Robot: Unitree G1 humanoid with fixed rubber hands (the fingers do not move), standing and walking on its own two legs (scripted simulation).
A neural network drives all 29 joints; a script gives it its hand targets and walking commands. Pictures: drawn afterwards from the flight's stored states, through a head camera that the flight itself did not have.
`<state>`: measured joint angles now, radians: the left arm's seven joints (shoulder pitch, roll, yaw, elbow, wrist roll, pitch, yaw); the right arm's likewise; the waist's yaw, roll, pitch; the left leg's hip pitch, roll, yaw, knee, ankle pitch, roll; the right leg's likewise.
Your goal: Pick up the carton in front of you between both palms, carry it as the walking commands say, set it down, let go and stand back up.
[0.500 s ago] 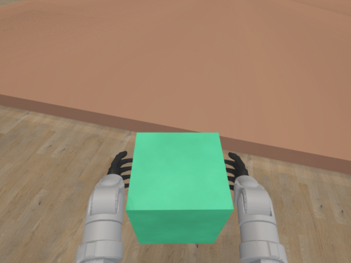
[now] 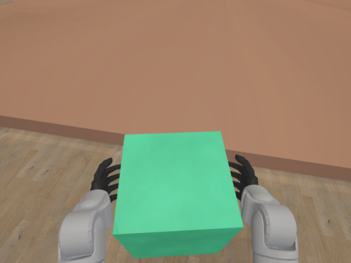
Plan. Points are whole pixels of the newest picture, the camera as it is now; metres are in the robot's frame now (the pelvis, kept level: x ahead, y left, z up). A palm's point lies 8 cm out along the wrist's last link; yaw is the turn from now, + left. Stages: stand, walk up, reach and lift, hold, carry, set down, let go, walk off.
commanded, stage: carry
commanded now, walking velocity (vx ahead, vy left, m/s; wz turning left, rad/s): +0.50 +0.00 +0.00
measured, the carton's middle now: (175, 198) +0.27 +0.01 +0.02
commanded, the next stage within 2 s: none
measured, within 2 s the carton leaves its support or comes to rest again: neither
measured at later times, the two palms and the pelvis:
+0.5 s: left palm (127, 108) +0.51 +0.15 +0.10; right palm (227, 102) +0.55 -0.15 +0.10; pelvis +0.30 -0.02 +0.00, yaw +4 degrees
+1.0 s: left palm (138, 39) +0.92 +0.17 +0.14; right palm (210, 38) +0.92 -0.13 +0.15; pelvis +0.60 +0.02 +0.00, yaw +1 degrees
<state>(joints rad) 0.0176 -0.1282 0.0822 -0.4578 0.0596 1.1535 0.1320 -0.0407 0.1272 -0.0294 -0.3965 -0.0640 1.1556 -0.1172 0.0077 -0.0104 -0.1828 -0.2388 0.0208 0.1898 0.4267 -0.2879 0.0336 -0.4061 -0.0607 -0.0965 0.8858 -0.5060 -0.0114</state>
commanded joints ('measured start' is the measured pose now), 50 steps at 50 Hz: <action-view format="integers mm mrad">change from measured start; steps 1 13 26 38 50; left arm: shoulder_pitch -494 -350 -360 -607 -978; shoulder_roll -786 -686 -696 -636 -507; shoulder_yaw -651 -569 -689 -568 -390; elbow -195 -140 -203 -143 144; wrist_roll -304 -263 -300 -253 -198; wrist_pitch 14 46 30 56 60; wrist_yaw -105 -21 -104 -26 64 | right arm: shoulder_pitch -402 -396 -258 -633 -976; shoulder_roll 813 647 685 631 529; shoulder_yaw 580 595 580 575 387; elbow -211 -256 -235 -267 105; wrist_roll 255 335 233 351 295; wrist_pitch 8 61 25 51 41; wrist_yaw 57 29 73 44 -50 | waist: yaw -33 33 14 -33 -74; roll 66 -182 -98 82 115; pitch -57 -125 8 -122 -58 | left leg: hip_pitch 295 -597 -228 212 336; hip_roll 337 71 39 284 211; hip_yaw -386 -147 39 -276 -78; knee -269 795 98 -223 -119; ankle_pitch -16 -227 234 87 445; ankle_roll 151 -36 -24 93 126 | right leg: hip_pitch -327 623 376 -240 -271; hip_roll -49 -367 -210 -62 -6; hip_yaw -6 523 -22 47 -62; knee -83 -636 -653 237 -258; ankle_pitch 45 367 533 269 438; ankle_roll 13 -237 -91 -39 -59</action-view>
